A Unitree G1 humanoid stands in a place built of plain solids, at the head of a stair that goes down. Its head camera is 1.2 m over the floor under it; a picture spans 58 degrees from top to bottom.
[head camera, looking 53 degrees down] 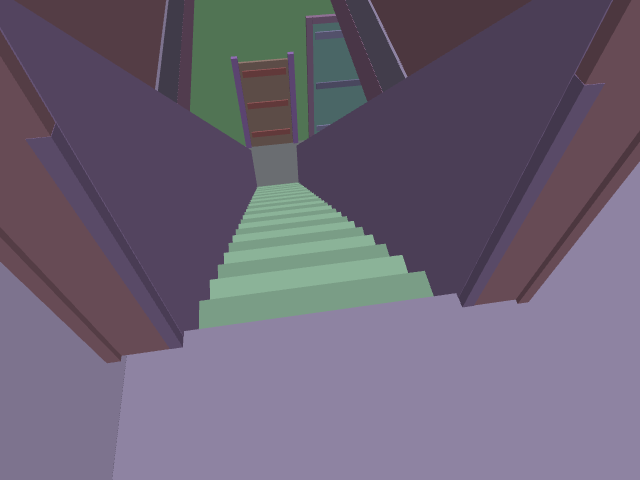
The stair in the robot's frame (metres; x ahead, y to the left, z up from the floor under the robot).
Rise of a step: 0.19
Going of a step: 0.21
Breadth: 0.93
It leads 9 degrees to the left of straight ahead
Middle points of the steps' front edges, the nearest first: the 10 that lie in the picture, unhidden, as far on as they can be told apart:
0.63 -0.01 0.00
0.84 0.02 -0.19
1.05 0.05 -0.38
1.26 0.08 -0.58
1.46 0.12 -0.77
1.67 0.15 -0.96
1.88 0.18 -1.16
2.09 0.21 -1.35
2.30 0.25 -1.54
2.51 0.28 -1.74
